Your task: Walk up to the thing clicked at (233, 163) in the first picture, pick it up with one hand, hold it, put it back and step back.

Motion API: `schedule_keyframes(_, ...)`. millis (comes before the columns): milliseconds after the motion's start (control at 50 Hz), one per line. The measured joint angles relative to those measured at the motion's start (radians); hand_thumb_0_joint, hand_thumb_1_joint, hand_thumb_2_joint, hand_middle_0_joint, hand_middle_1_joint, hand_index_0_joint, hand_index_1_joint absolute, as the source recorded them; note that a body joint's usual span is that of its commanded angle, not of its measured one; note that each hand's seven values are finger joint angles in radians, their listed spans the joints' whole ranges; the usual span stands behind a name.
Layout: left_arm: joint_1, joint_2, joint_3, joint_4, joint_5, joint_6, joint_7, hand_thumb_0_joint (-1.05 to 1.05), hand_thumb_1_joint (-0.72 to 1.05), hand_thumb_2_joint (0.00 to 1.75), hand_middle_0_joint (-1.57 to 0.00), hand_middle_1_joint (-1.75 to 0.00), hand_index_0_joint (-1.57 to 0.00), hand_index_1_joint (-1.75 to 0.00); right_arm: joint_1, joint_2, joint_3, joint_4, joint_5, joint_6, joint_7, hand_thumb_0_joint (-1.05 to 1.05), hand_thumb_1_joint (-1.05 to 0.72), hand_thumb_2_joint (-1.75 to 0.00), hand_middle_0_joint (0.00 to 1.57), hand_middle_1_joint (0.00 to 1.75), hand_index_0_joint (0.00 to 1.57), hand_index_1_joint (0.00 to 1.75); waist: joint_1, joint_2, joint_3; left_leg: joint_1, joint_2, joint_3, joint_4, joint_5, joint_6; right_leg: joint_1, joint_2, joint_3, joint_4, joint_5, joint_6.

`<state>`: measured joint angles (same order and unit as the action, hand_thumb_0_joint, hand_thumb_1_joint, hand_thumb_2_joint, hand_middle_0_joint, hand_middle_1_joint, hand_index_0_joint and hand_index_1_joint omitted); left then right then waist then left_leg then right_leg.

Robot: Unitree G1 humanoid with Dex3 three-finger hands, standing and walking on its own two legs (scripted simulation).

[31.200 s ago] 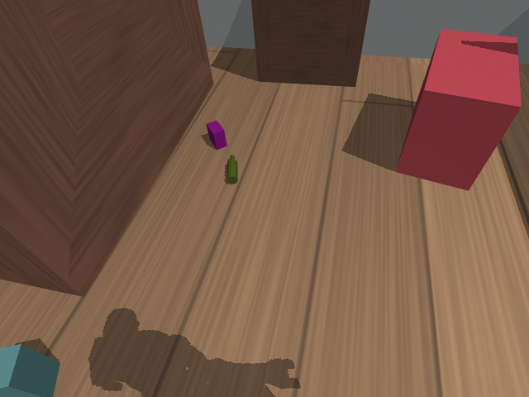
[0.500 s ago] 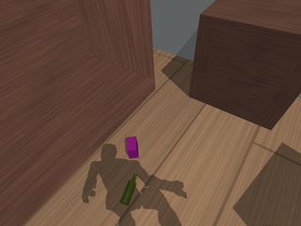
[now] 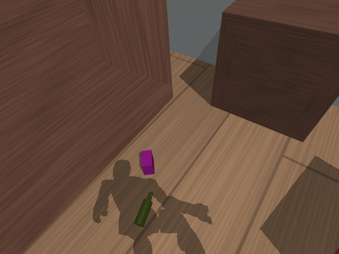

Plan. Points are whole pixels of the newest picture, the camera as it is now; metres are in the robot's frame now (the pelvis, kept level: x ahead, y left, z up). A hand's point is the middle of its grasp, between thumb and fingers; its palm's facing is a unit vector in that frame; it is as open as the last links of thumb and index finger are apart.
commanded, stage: walk up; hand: left
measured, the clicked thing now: (145, 208) +0.46 +0.23 -0.75
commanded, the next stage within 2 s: none
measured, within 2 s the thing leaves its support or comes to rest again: neither
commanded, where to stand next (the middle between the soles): +0.05 +0.02 m, yaw -1 degrees
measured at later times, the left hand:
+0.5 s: hand out of the picture +0.04 +0.33 -0.18, palm faces -0.05 -0.95 -0.32, open 7.4 cm
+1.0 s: hand out of the picture +0.10 +0.21 -0.13, palm faces -0.02 -0.93 -0.38, open 7.4 cm
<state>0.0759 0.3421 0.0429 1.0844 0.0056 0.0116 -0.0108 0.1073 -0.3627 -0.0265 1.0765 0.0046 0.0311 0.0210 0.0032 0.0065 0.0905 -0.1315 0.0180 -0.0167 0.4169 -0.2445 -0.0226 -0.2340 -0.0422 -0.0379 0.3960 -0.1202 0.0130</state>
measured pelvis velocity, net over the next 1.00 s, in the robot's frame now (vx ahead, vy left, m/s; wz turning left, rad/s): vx -0.02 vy -0.04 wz -0.03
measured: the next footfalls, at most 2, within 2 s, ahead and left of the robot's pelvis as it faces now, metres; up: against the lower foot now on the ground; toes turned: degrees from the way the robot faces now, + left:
right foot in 0.74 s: +0.08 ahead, -0.14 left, +0.00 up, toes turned -3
left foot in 1.34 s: -0.01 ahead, +0.15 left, +0.00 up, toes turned +3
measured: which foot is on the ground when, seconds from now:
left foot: down 0.00-0.78, up 0.80-1.00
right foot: down 0.00-0.26, up 0.28-0.72, down 0.74-1.00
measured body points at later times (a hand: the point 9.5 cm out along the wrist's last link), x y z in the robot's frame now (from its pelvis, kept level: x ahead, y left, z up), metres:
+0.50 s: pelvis -0.05 +0.05 -0.01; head -0.02 +0.10 +0.44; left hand +0.05 +0.37 -0.15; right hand -0.04 -0.27 -0.10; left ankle -0.09 +0.16 -0.74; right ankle -0.05 -0.10 -0.70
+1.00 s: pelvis -0.02 -0.04 -0.01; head -0.01 -0.07 +0.44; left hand +0.10 +0.25 -0.10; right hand +0.01 -0.35 -0.15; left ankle -0.01 +0.13 -0.68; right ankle +0.04 -0.13 -0.74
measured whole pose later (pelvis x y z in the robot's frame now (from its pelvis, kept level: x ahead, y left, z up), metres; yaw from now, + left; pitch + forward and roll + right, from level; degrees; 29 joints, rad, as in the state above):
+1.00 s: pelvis -0.02 -0.04 -0.01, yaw -2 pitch -5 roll +1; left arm 0.13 0.31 0.04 0.91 0.01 -0.01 -0.02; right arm 0.30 -0.42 -0.04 0.91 0.00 0.03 0.00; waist -0.01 0.08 0.12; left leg -0.37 -0.03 -0.15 1.00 -0.44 0.01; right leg -0.25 0.01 -0.04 0.53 -0.20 -0.04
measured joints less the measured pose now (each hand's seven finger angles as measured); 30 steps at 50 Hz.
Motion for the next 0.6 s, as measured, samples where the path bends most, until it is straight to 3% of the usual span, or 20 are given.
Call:
schedule_keyframes(60,-0.025,0.008,0.01,-0.038,0.0,0.009,0.005,0.01,0.9,0.89,-0.2,-0.3,-0.21,-0.3,-0.015,-0.021,-0.014,-0.031,0.005,0.011,-0.003,0.01,-0.9,-0.9,0.2,0.3,0.2,0.3,-0.004,0.008,0.044,-0.071,-0.004,-0.002,0.108,-0.022,0.013,-0.041,-0.003,-0.003,0.044,-0.003,-0.002)
schedule_keyframes(120,-0.05,0.017,0.018,-0.079,0.015,0.022,0.011,0.01,0.9,0.89,-0.21,-0.3,-0.21,-0.3,-0.018,-0.044,-0.032,-0.07,-0.001,0.031,-0.001,0.0,-0.9,-0.9,0.2,0.3,0.2,0.3,-0.002,-0.002,0.078,-0.163,-0.039,0.0,0.345,-0.211,0.034,-0.092,-0.025,0.01,0.091,-0.004,0.0)
schedule_keyframes(180,-0.067,0.033,0.022,-0.109,0.031,0.031,0.017,0.01,0.9,0.89,-0.21,-0.3,-0.21,-0.3,0.007,-0.057,-0.049,-0.104,-0.006,0.037,0.008,0.0,-0.9,-0.9,0.2,0.3,0.2,0.3,-0.015,-0.015,0.081,-0.187,-0.044,-0.003,0.436,-0.276,0.053,-0.148,-0.048,0.014,0.136,-0.005,0.006)
schedule_keyframes(220,-0.075,0.048,0.021,-0.125,0.037,0.036,0.018,0.01,0.9,0.89,-0.21,-0.3,-0.21,-0.3,0.035,-0.062,-0.055,-0.112,-0.012,0.029,0.012,0.0,-0.9,-0.9,0.2,0.3,0.2,0.3,-0.026,-0.021,0.068,-0.144,-0.025,-0.005,0.341,-0.229,0.056,-0.192,-0.058,0.013,0.186,-0.019,0.018)
schedule_keyframes(260,-0.087,0.066,0.023,-0.136,0.031,0.045,0.018,0.01,0.9,0.89,-0.2,-0.3,-0.21,-0.3,0.059,-0.047,-0.061,-0.097,-0.027,0.011,0.005,0.0,-0.9,-0.9,0.2,0.3,0.2,0.3,-0.026,-0.054,0.074,-0.111,-0.039,0.001,0.275,-0.192,0.043,-0.237,-0.065,0.053,0.281,-0.114,0.0)
schedule_keyframes(320,-0.06,0.075,0.027,-0.129,0.029,0.06,0.015,0.01,0.91,0.89,-0.2,-0.3,-0.2,-0.3,0.111,-0.002,-0.04,-0.071,-0.046,-0.006,-0.003,0.0,-0.91,-0.9,0.2,0.3,0.2,0.3,-0.034,-0.085,0.054,-0.092,-0.047,0.004,0.256,-0.17,0.044,-0.247,0.018,0.161,0.411,-0.292,-0.024)
schedule_keyframes(360,-0.042,0.076,0.027,-0.114,0.024,0.067,0.006,0.01,0.91,0.89,-0.2,-0.3,-0.2,-0.3,0.149,0.02,-0.029,-0.056,-0.05,-0.02,-0.01,0.0,-0.9,-0.9,0.2,0.3,0.2,0.3,-0.042,-0.088,0.031,-0.074,-0.042,-0.012,0.207,-0.142,0.046,-0.231,0.065,0.192,0.482,-0.292,-0.028)
schedule_keyframes(400,-0.013,0.079,0.029,-0.114,0.02,0.069,-0.002,0.01,0.91,0.89,-0.2,-0.3,-0.2,-0.3,0.173,0.033,-0.024,-0.055,-0.046,-0.034,-0.02,0.01,-0.9,-0.9,0.2,0.3,0.2,0.3,-0.028,-0.096,0.019,-0.051,-0.035,-0.001,0.158,-0.119,0.046,-0.214,0.089,0.201,0.528,-0.269,-0.031)
schedule_keyframes(460,0.033,0.087,0.036,-0.113,0.029,0.076,-0.019,0.01,0.91,0.89,-0.2,-0.3,-0.2,-0.3,0.192,0.035,-0.031,-0.081,-0.038,-0.065,-0.035,0.01,-0.9,-0.9,0.21,0.31,0.21,0.3,-0.021,-0.101,0.02,-0.018,-0.027,0.022,0.119,-0.106,0.045,-0.172,0.089,0.183,0.534,-0.271,-0.029)
schedule_keyframes(600,0.078,0.103,0.044,-0.117,0.029,0.078,-0.051,0.01,0.91,0.89,-0.2,-0.3,-0.2,-0.3,0.254,-0.001,-0.048,-0.155,-0.029,-0.101,-0.05,0.0,-0.9,-0.9,0.21,0.31,0.21,0.3,-0.036,-0.102,0.018,0.059,-0.009,0.053,0.064,-0.1,0.027,-0.143,0.068,0.166,0.498,-0.275,-0.026)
